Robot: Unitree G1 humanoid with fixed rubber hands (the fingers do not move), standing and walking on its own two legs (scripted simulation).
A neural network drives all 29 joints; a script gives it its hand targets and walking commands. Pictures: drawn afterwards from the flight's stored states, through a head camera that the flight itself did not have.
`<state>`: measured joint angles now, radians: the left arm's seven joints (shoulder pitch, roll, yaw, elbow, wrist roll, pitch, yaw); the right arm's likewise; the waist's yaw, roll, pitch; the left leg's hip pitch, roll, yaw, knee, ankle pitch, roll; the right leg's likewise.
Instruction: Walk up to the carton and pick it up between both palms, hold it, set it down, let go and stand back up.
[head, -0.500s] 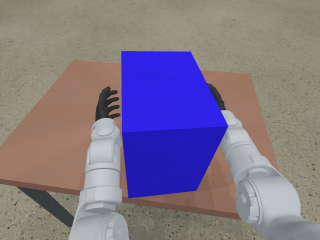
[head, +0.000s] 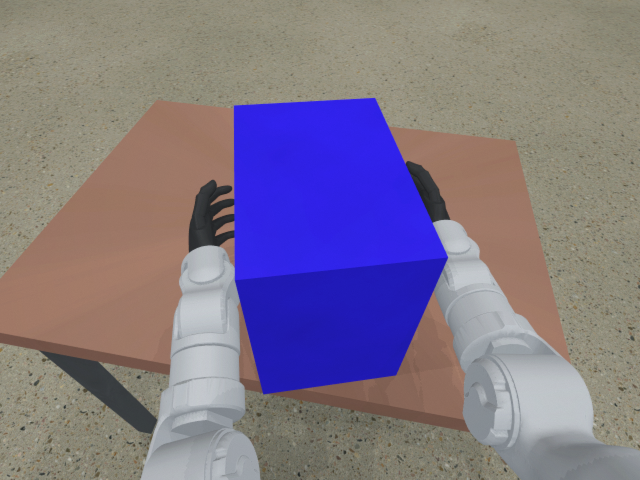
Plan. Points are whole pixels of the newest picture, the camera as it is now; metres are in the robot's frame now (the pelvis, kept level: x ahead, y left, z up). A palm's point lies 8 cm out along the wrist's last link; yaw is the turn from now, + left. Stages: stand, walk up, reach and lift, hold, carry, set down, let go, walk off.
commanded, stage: set down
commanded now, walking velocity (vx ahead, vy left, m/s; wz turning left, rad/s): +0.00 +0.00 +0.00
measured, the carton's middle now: (318, 247) +0.42 +0.06 +0.05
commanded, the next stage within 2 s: none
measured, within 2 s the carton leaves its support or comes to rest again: rests again in 1.18 s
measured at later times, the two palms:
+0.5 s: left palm (210, 243) +0.37 +0.19 +0.10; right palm (433, 220) +0.44 -0.08 +0.10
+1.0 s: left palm (212, 245) +0.37 +0.19 +0.10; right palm (434, 227) +0.43 -0.09 +0.10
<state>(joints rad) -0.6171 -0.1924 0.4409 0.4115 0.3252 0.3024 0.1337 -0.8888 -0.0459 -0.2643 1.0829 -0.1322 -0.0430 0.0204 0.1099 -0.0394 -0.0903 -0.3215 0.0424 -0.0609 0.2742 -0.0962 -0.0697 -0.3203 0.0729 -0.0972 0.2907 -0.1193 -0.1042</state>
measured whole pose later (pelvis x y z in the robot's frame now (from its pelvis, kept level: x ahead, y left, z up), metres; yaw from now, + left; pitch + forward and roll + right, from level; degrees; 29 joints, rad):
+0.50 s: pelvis +0.01 +0.01 +0.00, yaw +0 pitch +6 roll +1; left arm -0.59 -0.22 0.45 0.42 0.37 0.27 0.13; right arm -0.87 -0.04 -0.35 1.11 -0.22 -0.10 0.07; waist 0.10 -0.03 -0.07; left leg -0.27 0.04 -0.04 0.28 -0.12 -0.05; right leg -0.26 0.06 -0.10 0.29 -0.14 -0.09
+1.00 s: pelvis +0.01 +0.01 +0.00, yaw -1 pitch +5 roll +1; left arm -0.58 -0.24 0.47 0.43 0.41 0.23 0.13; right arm -0.83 -0.02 -0.41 1.10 -0.26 -0.14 0.10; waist 0.11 -0.04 -0.05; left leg -0.23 0.04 0.00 0.27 -0.13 -0.05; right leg -0.24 0.06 -0.09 0.29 -0.15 -0.09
